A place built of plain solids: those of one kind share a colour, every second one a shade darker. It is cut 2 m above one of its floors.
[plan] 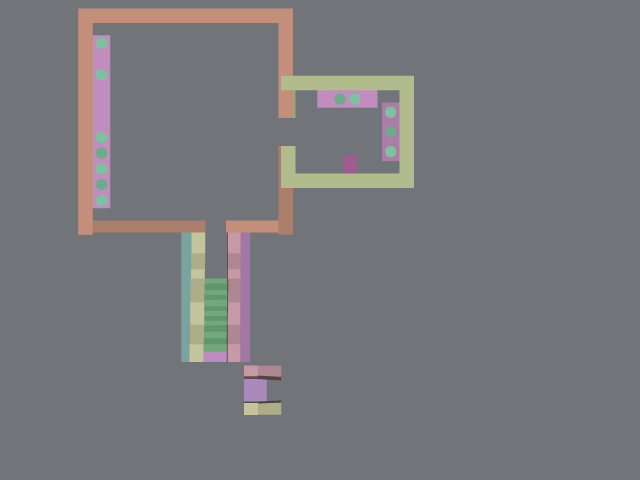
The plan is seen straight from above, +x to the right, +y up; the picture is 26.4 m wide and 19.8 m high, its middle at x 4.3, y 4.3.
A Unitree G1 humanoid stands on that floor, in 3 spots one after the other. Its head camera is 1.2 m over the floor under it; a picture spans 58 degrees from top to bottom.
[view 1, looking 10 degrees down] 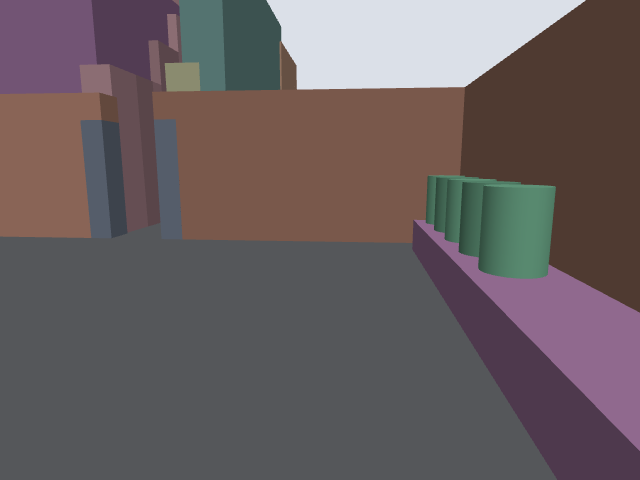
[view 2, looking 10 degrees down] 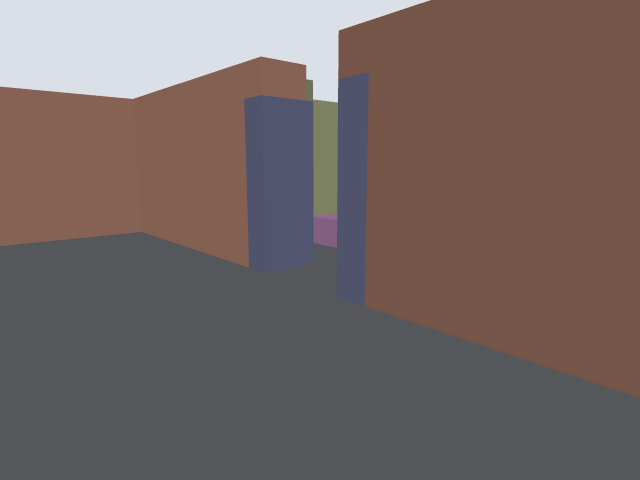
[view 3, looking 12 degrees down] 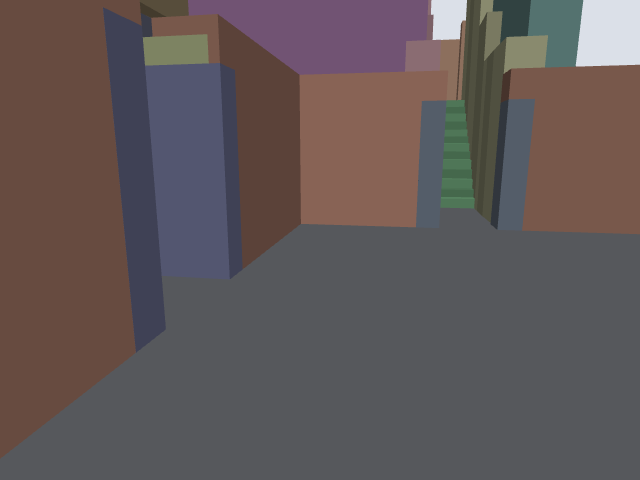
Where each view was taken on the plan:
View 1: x -3.57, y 11.75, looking -85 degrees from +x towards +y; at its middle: wall_chamber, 6.77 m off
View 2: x -0.03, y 5.41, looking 49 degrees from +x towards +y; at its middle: bench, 6.52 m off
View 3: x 1.09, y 11.85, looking -80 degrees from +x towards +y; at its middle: ground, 5.77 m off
